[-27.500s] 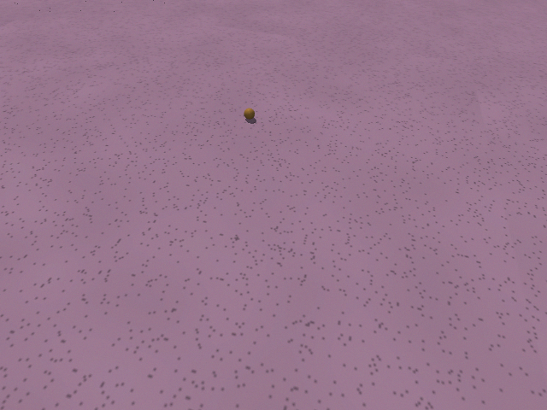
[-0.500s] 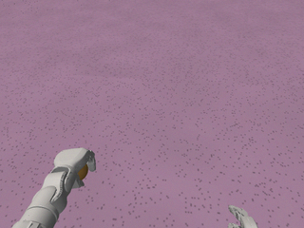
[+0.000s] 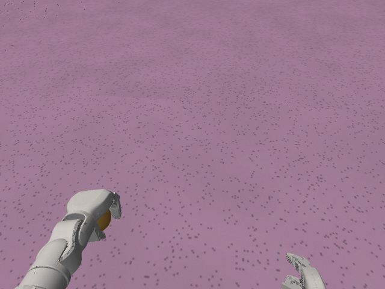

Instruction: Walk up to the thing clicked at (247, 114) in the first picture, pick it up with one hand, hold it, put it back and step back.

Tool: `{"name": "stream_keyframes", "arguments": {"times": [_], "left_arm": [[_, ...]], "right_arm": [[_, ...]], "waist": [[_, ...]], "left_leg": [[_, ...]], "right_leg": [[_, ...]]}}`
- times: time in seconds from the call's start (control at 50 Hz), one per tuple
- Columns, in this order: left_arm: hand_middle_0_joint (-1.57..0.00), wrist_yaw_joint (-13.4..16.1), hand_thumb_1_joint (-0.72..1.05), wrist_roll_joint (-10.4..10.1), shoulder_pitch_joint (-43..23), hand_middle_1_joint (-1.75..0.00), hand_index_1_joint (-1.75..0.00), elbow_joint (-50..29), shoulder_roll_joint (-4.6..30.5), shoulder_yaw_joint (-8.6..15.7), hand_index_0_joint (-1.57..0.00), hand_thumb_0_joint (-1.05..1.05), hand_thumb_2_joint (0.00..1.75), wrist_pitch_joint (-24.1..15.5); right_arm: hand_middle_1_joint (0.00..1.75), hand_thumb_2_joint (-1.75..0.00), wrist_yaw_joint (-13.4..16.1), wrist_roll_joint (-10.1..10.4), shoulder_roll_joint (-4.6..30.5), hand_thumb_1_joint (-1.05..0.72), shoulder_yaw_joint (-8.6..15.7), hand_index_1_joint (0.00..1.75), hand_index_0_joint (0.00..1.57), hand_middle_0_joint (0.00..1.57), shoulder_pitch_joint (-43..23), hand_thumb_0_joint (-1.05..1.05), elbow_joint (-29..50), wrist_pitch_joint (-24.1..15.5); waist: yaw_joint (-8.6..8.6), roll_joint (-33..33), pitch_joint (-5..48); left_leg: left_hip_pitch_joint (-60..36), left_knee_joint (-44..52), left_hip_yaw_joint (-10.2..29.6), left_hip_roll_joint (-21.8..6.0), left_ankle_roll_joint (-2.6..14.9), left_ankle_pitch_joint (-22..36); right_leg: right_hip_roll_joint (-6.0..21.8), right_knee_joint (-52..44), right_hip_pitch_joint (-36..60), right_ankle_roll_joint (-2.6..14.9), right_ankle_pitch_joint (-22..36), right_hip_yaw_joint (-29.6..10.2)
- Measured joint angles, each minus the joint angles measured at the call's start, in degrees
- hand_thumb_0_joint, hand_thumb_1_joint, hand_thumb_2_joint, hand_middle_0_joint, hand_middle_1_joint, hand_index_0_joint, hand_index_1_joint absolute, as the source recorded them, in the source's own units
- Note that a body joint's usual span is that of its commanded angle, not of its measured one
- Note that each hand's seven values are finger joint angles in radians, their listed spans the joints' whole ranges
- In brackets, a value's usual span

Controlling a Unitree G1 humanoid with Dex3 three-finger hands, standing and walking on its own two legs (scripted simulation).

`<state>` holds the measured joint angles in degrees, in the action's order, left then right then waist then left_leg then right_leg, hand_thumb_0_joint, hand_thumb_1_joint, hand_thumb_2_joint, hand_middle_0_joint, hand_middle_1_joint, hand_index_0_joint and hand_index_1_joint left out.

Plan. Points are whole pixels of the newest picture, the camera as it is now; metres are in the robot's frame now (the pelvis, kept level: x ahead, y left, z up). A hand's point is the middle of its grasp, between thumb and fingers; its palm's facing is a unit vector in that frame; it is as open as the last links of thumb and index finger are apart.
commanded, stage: hold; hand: left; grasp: from above
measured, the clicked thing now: (95, 217) +0.31 +0.24 -0.05
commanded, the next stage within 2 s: crouch in 0.36 s
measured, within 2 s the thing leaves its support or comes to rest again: neither
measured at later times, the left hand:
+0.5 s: hand (97, 220) +0.29 +0.22 -0.03, palm faces -0.43 -0.07 -0.90, open 7.6 cm
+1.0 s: hand (108, 236) +0.31 +0.24 -0.17, palm faces -0.43 +0.02 -0.90, open 7.4 cm
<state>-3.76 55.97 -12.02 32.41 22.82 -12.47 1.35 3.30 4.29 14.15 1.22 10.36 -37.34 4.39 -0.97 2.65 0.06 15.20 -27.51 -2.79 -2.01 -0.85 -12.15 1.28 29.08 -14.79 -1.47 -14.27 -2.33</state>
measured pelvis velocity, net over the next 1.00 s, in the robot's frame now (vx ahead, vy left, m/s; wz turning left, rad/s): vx -0.02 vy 0.00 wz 0.02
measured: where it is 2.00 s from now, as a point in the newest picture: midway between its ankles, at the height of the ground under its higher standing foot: outside the picture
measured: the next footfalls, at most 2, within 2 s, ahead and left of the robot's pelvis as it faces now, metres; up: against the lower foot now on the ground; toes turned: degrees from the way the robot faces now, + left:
none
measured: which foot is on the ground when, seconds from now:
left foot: down 0.00-1.00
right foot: down 0.00-1.00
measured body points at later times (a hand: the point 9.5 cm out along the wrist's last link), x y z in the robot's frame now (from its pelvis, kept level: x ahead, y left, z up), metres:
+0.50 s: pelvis +0.01 +0.00 +0.00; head +0.01 -0.02 +0.45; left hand +0.31 +0.22 +0.02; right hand +0.15 -0.25 -0.11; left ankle +0.03 +0.13 -0.74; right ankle +0.01 -0.14 -0.74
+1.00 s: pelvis -0.02 +0.00 -0.06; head +0.07 +0.01 +0.38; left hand +0.32 +0.24 -0.11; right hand +0.09 -0.28 -0.18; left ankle +0.03 +0.13 -0.74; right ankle +0.01 -0.14 -0.74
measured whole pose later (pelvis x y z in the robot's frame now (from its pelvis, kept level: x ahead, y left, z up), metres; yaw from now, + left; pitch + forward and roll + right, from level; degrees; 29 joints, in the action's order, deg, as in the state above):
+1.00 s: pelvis -0.02 +0.00 -0.06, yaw +1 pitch +15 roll -1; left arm 17.9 66.4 -25.5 60.0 21.2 -9.0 -3.8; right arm 0.5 0.4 15.2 4.4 12.3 -40.4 3.0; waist 2.7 0.2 5.8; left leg 49.6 -57.3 0.1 -2.6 -1.1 -22.9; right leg 0.7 56.8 -47.3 -1.8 -24.7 -0.7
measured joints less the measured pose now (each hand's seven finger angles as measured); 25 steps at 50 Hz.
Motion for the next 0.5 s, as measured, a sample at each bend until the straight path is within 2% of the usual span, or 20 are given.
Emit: {"name": "stream_keyframes", "arguments": {"times": [0.5], "left_arm": [[-0.52, 1.9, 0.15, 0.68, -0.97, -0.76, -0.82, 2.13, -0.39, -0.06, -0.84, 0.03, 0.62, -0.29]], "right_arm": [[0.3, -0.9, -0.06, -0.01, -0.07, -0.91, 0.55, 0.3, 0.2, 0.2, 0.65, 0.01, -1.17, 0.56]], "waist": [[0.03, -0.1, 0.16]], "left_leg": [[-0.41, 0.56, 0.03, 0.1, 0.09, -0.11]], "right_leg": [[0.1, -0.91, 0.6, -0.11, 0.06, 0.04]]}}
